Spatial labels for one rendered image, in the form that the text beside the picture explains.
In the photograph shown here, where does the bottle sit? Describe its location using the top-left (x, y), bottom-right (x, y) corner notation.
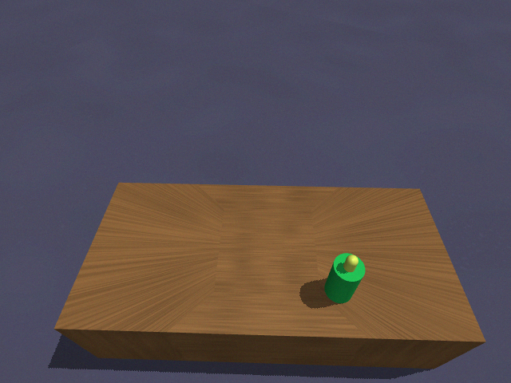
top-left (324, 253), bottom-right (365, 303)

